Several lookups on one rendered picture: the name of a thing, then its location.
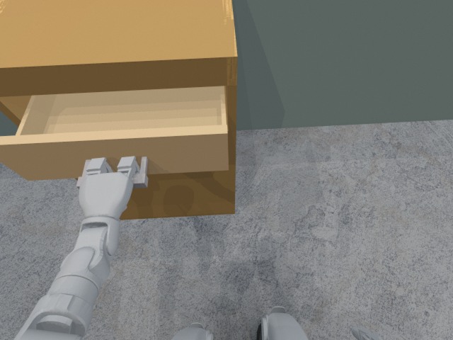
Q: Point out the robot left hand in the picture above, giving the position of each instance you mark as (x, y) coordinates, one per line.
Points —
(104, 192)

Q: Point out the robot right thigh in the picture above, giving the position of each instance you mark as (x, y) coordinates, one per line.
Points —
(281, 326)

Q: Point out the handle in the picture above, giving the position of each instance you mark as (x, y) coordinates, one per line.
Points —
(139, 180)

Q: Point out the right robot shin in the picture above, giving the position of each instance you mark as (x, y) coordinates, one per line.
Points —
(277, 309)

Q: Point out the robot left forearm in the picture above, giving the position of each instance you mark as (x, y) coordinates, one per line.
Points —
(68, 305)

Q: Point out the drawer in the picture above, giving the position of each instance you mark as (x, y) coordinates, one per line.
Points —
(178, 130)

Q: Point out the cabinet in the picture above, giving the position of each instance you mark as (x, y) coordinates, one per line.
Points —
(84, 46)

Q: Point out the robot right hand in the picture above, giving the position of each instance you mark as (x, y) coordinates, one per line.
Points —
(364, 334)

